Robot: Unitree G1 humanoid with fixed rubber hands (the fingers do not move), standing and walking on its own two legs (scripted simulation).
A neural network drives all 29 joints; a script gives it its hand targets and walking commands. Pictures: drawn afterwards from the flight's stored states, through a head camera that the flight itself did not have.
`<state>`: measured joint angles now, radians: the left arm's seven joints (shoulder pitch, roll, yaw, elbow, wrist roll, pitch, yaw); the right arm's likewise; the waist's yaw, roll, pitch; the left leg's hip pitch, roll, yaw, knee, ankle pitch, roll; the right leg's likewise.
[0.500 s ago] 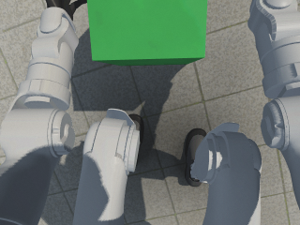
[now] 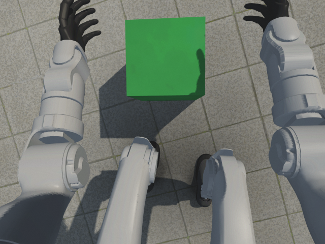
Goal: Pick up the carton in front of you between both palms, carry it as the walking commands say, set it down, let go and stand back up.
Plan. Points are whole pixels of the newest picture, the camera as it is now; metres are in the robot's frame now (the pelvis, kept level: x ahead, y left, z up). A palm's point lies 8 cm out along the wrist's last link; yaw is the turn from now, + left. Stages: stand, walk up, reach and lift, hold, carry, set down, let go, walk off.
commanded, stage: set down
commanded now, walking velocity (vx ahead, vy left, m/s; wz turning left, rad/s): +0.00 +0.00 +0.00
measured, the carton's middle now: (167, 67) +0.52 +0.08 -0.37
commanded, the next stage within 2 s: let go in 0.42 s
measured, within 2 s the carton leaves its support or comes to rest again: neither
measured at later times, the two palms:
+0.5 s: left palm (8, 3) +0.49 +0.26 +0.04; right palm out of the picture +0.57 -0.14 +0.04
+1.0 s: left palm out of the picture +0.36 +0.26 +0.16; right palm out of the picture +0.41 -0.18 +0.14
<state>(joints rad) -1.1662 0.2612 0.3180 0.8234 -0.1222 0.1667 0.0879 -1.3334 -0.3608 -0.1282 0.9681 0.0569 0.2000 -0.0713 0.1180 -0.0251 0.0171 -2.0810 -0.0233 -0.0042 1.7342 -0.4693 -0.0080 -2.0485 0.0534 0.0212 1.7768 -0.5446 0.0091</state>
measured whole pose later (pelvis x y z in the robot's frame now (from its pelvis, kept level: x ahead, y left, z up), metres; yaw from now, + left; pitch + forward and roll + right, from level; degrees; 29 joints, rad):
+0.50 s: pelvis +0.03 +0.00 +0.14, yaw +0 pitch +46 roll +0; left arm -1.01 0.22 0.38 0.78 -0.02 0.16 0.01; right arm -1.17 -0.29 -0.23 0.93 -0.04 0.19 -0.02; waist 0.11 -0.04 -0.09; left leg -1.67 -0.02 -0.02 1.19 -0.33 -0.01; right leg -1.64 0.05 0.03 1.22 -0.39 0.01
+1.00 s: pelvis +0.09 +0.02 +0.24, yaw +0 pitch +27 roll -1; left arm -0.20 0.21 0.14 0.55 -0.01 0.04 -0.10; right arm -0.30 -0.15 -0.16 0.59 -0.08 0.05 -0.03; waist 0.07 0.01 -0.07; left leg -0.92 -0.03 -0.01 0.74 -0.28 0.02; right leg -0.88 0.02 0.05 0.74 -0.32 0.02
